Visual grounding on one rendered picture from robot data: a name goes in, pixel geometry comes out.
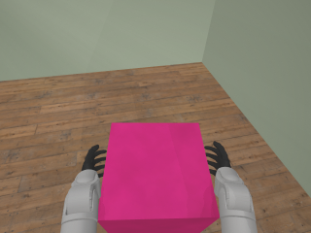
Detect left robot forearm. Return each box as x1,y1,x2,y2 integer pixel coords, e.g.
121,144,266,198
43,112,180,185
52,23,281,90
60,169,101,233

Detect right robot forearm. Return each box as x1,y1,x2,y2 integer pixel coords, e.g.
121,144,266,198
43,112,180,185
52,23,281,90
214,167,258,233

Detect left robot hand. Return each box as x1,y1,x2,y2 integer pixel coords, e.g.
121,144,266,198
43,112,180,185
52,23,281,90
82,145,107,178

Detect carton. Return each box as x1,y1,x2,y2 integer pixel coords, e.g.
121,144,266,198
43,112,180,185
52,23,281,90
97,122,220,233

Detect right robot hand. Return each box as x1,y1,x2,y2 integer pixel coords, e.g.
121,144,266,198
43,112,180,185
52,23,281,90
204,141,231,176

